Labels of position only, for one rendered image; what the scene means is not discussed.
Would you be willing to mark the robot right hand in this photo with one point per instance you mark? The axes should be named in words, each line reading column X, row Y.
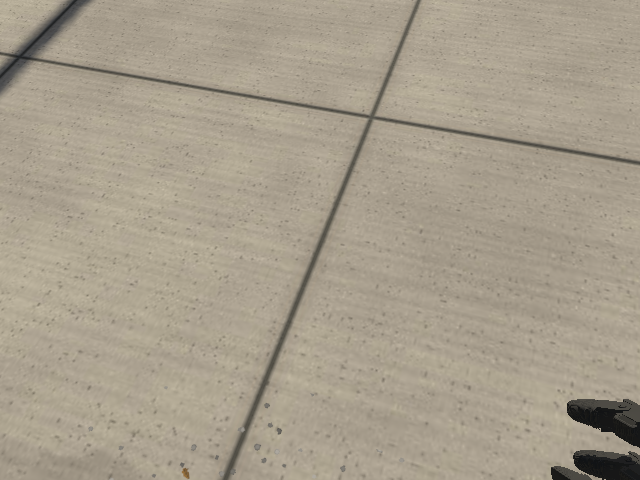
column 621, row 418

